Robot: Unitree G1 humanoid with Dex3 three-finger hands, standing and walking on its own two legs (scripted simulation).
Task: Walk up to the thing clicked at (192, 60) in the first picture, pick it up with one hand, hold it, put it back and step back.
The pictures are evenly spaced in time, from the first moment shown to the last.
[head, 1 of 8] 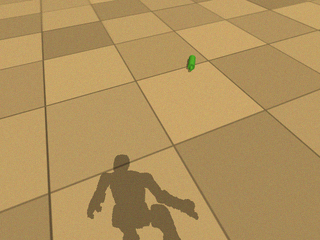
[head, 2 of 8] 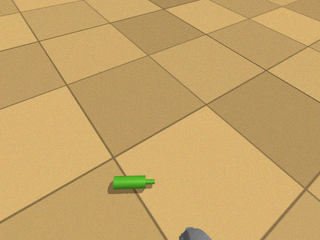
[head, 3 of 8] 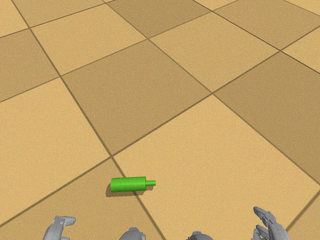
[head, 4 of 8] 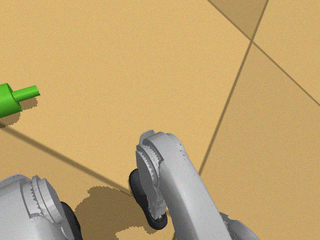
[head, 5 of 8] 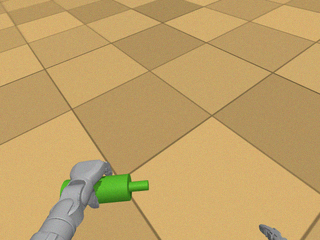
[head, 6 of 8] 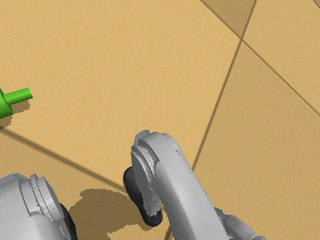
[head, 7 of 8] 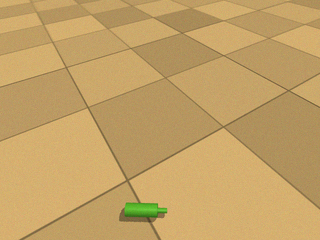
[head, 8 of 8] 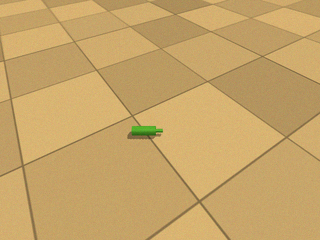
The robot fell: no
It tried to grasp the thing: yes
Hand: left
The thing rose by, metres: 0.65
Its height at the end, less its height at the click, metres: +0.00
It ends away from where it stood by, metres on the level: 0.02
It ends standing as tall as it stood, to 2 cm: yes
